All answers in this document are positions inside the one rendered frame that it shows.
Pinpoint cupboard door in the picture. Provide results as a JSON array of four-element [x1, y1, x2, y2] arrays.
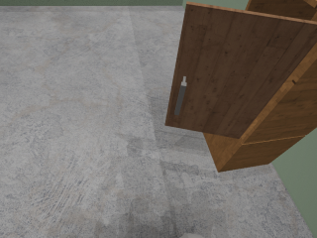
[[164, 1, 317, 139]]

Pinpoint handle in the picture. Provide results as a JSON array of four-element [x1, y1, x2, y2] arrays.
[[174, 76, 187, 115]]

